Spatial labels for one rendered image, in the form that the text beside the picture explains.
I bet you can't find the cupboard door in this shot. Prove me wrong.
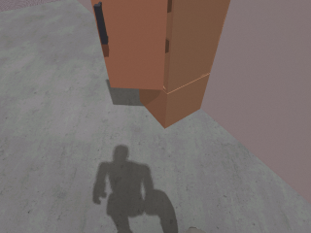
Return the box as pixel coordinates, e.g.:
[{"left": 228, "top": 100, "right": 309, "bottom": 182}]
[{"left": 90, "top": 0, "right": 168, "bottom": 90}]

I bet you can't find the handle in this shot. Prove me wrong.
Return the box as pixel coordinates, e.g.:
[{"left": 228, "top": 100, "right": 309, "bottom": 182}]
[{"left": 93, "top": 1, "right": 109, "bottom": 45}]

